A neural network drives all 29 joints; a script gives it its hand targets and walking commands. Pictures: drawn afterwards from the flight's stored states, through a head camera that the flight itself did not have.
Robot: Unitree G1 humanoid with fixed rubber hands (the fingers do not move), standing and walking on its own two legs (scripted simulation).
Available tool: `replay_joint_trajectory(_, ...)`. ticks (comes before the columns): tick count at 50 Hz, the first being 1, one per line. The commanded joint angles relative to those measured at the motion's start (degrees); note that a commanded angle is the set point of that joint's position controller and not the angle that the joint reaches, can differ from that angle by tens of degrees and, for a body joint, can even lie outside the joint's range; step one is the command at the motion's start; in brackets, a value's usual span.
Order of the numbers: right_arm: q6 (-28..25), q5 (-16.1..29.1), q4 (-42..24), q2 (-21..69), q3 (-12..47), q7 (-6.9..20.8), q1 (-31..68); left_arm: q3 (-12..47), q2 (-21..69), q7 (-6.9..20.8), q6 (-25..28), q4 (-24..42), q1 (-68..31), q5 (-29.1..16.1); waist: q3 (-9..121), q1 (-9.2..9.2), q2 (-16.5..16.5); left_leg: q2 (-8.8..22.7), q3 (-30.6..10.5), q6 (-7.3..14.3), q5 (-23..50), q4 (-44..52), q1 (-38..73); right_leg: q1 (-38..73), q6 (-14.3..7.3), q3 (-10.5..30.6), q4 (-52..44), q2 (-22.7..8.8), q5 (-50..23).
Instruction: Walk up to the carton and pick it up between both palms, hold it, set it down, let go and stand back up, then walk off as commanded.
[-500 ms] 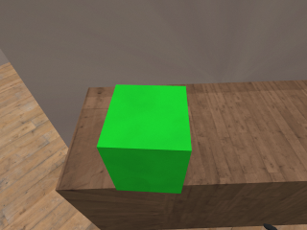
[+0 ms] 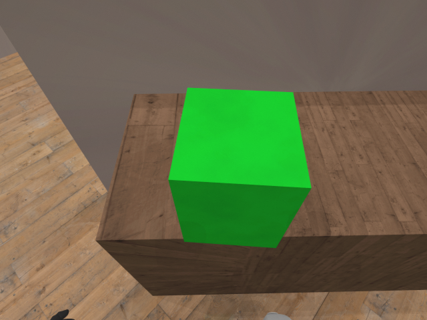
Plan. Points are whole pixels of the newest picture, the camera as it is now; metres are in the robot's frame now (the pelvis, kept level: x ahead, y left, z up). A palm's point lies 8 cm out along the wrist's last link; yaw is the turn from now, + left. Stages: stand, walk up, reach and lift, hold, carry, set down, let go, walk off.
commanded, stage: walk up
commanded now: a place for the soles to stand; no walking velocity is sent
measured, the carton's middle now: (234, 172) +0.39 -0.02 +0.03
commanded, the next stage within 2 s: reach and lift in 1.24 s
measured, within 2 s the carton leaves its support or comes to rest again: neither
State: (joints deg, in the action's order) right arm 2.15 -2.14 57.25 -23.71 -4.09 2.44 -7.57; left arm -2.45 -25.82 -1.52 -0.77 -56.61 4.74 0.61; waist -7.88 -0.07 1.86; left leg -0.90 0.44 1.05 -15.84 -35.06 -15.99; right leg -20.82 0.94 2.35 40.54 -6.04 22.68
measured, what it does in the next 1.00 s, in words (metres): steps on the spot: right foot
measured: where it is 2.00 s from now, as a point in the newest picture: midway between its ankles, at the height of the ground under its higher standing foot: outside the picture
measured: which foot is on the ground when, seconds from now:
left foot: down 0.00-1.00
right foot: up 0.00-0.20, down 0.22-1.00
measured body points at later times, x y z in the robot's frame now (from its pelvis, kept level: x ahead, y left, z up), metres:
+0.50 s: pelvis +0.00 +0.00 +0.02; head +0.01 +0.01 +0.47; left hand +0.10 +0.30 -0.11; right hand +0.09 -0.31 -0.10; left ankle +0.01 +0.12 -0.72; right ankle -0.01 -0.12 -0.72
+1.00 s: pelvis +0.01 -0.01 +0.02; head +0.03 -0.01 +0.47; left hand +0.12 +0.29 -0.10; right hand +0.07 -0.33 -0.10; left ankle +0.01 +0.12 -0.72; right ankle -0.01 -0.12 -0.72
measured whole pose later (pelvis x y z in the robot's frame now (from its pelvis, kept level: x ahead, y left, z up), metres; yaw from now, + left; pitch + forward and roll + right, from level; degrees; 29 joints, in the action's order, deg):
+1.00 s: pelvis +0.01 -0.01 +0.02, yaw -4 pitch -2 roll +0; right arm -1.4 -0.8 65.3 -21.2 0.0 0.2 -5.4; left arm -0.4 -21.3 0.7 0.5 -64.1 4.9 0.0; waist -2.8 -0.4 0.0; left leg 2.2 3.7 -0.9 -10.2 -17.7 -5.9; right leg -5.2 -0.6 1.4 17.4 1.1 10.6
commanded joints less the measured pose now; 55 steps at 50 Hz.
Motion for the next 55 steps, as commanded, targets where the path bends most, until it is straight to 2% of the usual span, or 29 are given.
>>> replay_joint_trajectory(1, -3.1, 0.3, -4.7, -13.1, -2.0, -2.1, 3.1, -1.3, -8.0, 0.0, 0.4, 3.2, -1.0, -1.2, 5.8, 0.51, -7.2, 17.0, -17.8, 10.3, 9.4, 16.8, -0.7, 0.9, -2.4, 5.7, 12.1, 4.5, 9.9)
replay_joint_trajectory(2, -3.4, 0.6, -5.0, -11.6, -1.2, -2.4, 4.1, -1.5, -8.2, 0.3, 0.7, 1.8, 1.3, -1.7, 6.1, 1.32, -7.3, 14.9, -13.2, 8.6, 14.0, 15.2, 2.5, -0.3, -2.2, 4.2, 10.4, 4.6, 6.4)
replay_joint_trajectory(3, -3.8, 0.6, -4.9, -12.0, -1.4, -2.7, 3.2, -1.2, -7.9, 0.5, 0.9, 1.1, 2.5, -1.7, 7.5, 0.85, -8.7, 14.4, -13.0, 8.2, 17.0, 14.6, 5.7, 0.0, -2.0, 3.4, 7.0, 4.9, 3.4)
replay_joint_trajectory(5, -4.1, 0.8, -4.4, -11.9, -1.1, -2.8, 1.3, -0.8, -7.4, 0.7, 1.3, 0.9, 1.5, -1.3, 8.6, -0.1, -9.8, 14.9, -12.4, 7.9, 25.1, 13.1, 9.1, 2.3, -1.2, 1.4, 0.4, 4.8, 4.0)
replay_joint_trajectory(6, -4.1, 1.0, -4.0, -11.7, -0.8, -2.9, 0.7, -0.8, -7.1, 0.8, 1.4, 0.8, 1.0, -1.1, 9.2, -0.59, -8.4, 15.4, -12.7, 8.0, 27.0, 12.5, 10.4, 3.7, -1.3, 1.2, -2.9, 4.6, 4.4)
replay_joint_trajectory(7, -4.1, 1.1, -4.2, -12.0, -0.9, -2.9, 0.9, -0.7, -6.9, 0.7, 1.4, 1.0, 0.9, -0.7, 9.5, -0.32, -7.8, 15.6, -11.2, 7.7, 27.1, 11.9, 10.1, 6.3, -1.5, -0.7, -7.4, 4.9, 1.7)
replay_joint_trajectory(8, -4.0, 1.2, -4.3, -12.1, -0.6, -2.9, 1.7, -0.7, -6.4, 0.8, 1.4, 0.5, 1.7, -0.7, 9.8, 0.35, -8.8, 15.0, -10.7, 6.7, 26.7, 11.4, 9.9, 8.8, -2.0, -1.1, -12.9, 4.8, -1.6)
replay_joint_trajectory(9, -3.8, 1.6, -4.4, -11.6, -0.3, -2.8, 2.3, -0.8, -6.0, 0.8, 1.6, -0.3, 2.7, -0.5, 9.4, 1.52, -7.9, 14.4, -9.6, 5.0, 26.4, 10.4, 7.8, 13.2, -2.3, -1.1, -20.0, 4.6, -9.8)
replay_joint_trajectory(10, -3.8, 2.2, -4.2, -9.9, 0.3, -2.7, 2.0, -1.2, -7.2, 0.6, 2.0, -0.5, 3.3, 0.3, 10.9, 1.55, -4.8, 13.0, -7.9, 2.6, 24.0, 9.7, 4.9, 19.3, -3.1, 2.1, -22.3, 2.2, -19.2)
replay_joint_trajectory(11, -3.9, 2.5, -4.4, -8.7, 0.7, -2.7, 1.0, -1.7, -9.0, 0.7, 2.3, -0.4, 3.3, 0.8, 13.2, 0.78, -1.6, 9.8, -5.6, 0.0, 17.9, 8.8, 2.8, 22.8, -4.7, 8.0, -22.6, -2.5, -24.9)
replay_joint_trajectory(12, -3.9, 2.3, -3.6, -7.8, 1.1, -2.7, 0.6, -1.7, -10.6, 1.2, 2.4, 0.2, -0.1, 0.4, 12.0, -1.11, -2.1, 6.5, -3.0, -1.0, 6.7, 11.9, 4.6, 17.9, -6.1, 9.6, -22.0, -4.6, -19.2)
replay_joint_trajectory(13, -3.9, 1.6, -2.4, -8.1, 0.9, -2.9, 1.1, -1.2, -9.9, 1.6, 2.2, -0.1, -1.5, -0.1, 9.5, -1.72, -1.7, 5.8, -2.9, -0.7, 0.5, 15.0, 8.6, 11.8, -6.0, 7.4, -21.2, -3.7, -14.1)
replay_joint_trajectory(14, -4.2, 1.5, -2.4, -9.0, 0.8, -2.9, 3.2, -0.7, -8.2, 1.9, 2.0, -0.3, -1.9, -0.3, 8.2, -1.05, -2.3, 7.3, -5.6, 0.2, -0.6, 18.1, 8.4, 10.7, -4.2, 4.7, -20.8, -0.7, -11.4)
replay_joint_trajectory(15, -4.5, 1.4, -2.4, -9.9, 0.8, -2.7, 5.0, -0.4, -7.0, 2.1, 1.8, -0.9, -0.9, -0.5, 7.4, 0.17, -3.1, 8.8, -7.4, 1.2, -0.7, 19.2, 8.0, 10.5, -3.4, 2.7, -21.0, 1.0, -9.9)
replay_joint_trajectory(16, -4.7, 1.1, -1.6, -10.2, 0.8, -2.6, 5.2, -0.3, -6.9, 2.1, 1.7, -1.5, -0.3, -0.3, 6.0, 0.52, -1.5, 9.9, -8.2, 1.9, 0.2, 19.8, 7.6, 10.2, -3.4, 2.5, -21.6, 1.5, -10.0)
replay_joint_trajectory(18, -5.1, 1.3, -0.6, -9.9, 1.2, -2.5, 5.1, -0.3, -6.2, 2.1, 2.2, -2.5, 0.1, -0.3, 6.8, 0.94, -1.3, 10.4, -7.7, 1.6, 4.5, 20.1, 7.4, 13.1, -3.5, 3.2, -23.6, 0.9, -12.9)
replay_joint_trajectory(19, -5.2, 1.4, 0.0, -9.9, 1.3, -2.4, 5.2, -0.4, -6.7, 2.2, 2.4, -2.9, 0.6, -0.3, 7.6, 0.96, -2.6, 9.5, -6.1, 0.9, 6.9, 19.4, 8.4, 13.5, -3.5, 3.8, -24.3, 0.3, -15.2)
replay_joint_trajectory(21, -5.3, 1.6, 0.6, -9.2, 1.6, -2.5, 5.0, -0.4, -7.0, 2.2, 2.7, -3.1, -0.1, -0.4, 9.2, 0.27, -2.6, 8.3, -4.6, 0.4, 9.4, 18.7, 10.5, 14.2, -3.3, 3.9, -24.5, -0.3, -17.8)
replay_joint_trajectory(22, -5.3, 1.7, 1.2, -9.0, 1.7, -2.5, 5.0, -0.4, -7.2, 2.1, 2.7, -3.1, -0.7, -0.3, 8.3, 0.1, -1.5, 8.2, -4.2, 0.2, 9.7, 19.0, 10.7, 13.3, -3.2, 3.5, -24.8, -0.3, -18.2)
replay_joint_trajectory(23, -5.3, 1.7, 1.4, -9.0, 1.8, -2.5, 5.1, -0.4, -7.0, 2.1, 2.7, -3.2, -0.9, -0.5, 8.3, -0.04, -2.6, 8.1, -3.9, 0.2, 8.7, 19.1, 10.9, 12.5, -3.3, 3.6, -25.2, -0.4, -17.3)
replay_joint_trajectory(26, -5.2, 1.6, 2.6, -9.0, 1.8, -2.6, 4.9, -0.3, -6.9, 2.0, 2.7, -3.5, -1.2, -0.4, 8.6, -0.09, -2.8, 8.4, -3.4, 0.2, 8.9, 19.2, 11.5, 12.3, -3.1, 3.6, -25.2, -0.6, -17.9)
replay_joint_trajectory(27, -5.2, 1.5, 2.4, -9.1, 1.8, -2.6, 5.5, -0.3, -7.0, 1.9, 2.7, -3.5, -1.4, -0.4, 8.7, -0.14, -1.6, 8.7, -3.8, 0.3, 9.6, 19.3, 11.8, 12.4, -3.0, 3.4, -25.2, -0.5, -17.7)
replay_joint_trajectory(32, -4.9, 1.4, 3.1, -9.0, 1.8, -2.6, 5.7, -0.3, -7.1, 1.8, 2.8, -4.1, -1.4, -0.4, 9.3, -0.43, -1.9, 8.7, -2.9, 0.0, 10.9, 18.6, 12.6, 13.0, -3.0, 3.8, -25.8, -0.8, -19.7)
replay_joint_trajectory(33, -4.9, 1.5, 3.1, -9.0, 1.9, -2.7, 5.4, -0.2, -7.2, 1.8, 2.7, -4.0, -1.6, -0.4, 9.2, -0.37, -0.9, 8.9, -2.8, 0.0, 11.6, 18.5, 12.6, 13.3, -2.8, 3.5, -26.0, -0.8, -20.8)
replay_joint_trajectory(40, -4.7, 1.4, 4.0, -9.0, 2.0, -2.9, 5.5, -0.3, -7.5, 1.6, 2.5, -4.2, -1.7, -0.6, 9.2, -0.14, -1.9, 9.1, -2.0, -0.1, 12.6, 18.9, 12.6, 13.9, -3.0, 4.1, -25.9, -0.9, -22.1)
replay_joint_trajectory(45, -4.8, 1.6, 4.6, -9.1, 2.1, -3.0, 5.0, -0.3, -7.5, 1.6, 2.5, -4.3, -2.1, -0.7, 10.3, -0.02, -0.7, 9.5, -2.0, 0.1, 13.7, 19.1, 12.9, 15.2, -3.0, 3.9, -25.1, -0.7, -24.1)
replay_joint_trajectory(50, -4.6, 1.4, 4.6, -9.3, 2.0, -3.0, 5.1, -0.3, -7.3, 1.5, 2.3, -4.6, -1.9, -0.7, 10.1, 0.05, -2.4, 9.5, -1.4, 0.2, 13.9, 19.1, 13.6, 14.9, -3.0, 4.2, -25.3, -0.7, -24.3)
replay_joint_trajectory(53, -4.6, 1.4, 4.8, -8.9, 2.1, -3.1, 4.4, -0.3, -7.4, 1.5, 2.3, -4.6, -2.0, -0.6, 9.5, -0.16, -1.0, 9.5, -1.4, 0.1, 14.3, 19.3, 13.1, 14.8, -3.1, 3.8, -24.6, -0.3, -24.7)
replay_joint_trajectory(55, -4.6, 1.4, 4.6, -9.1, 1.9, -3.1, 5.1, -0.3, -7.3, 1.5, 2.2, -4.4, -1.7, -0.6, 9.7, 0.1, -2.1, 9.6, -1.3, 0.3, 14.2, 18.9, 13.4, 14.6, -3.1, 3.8, -24.8, -0.4, -24.4)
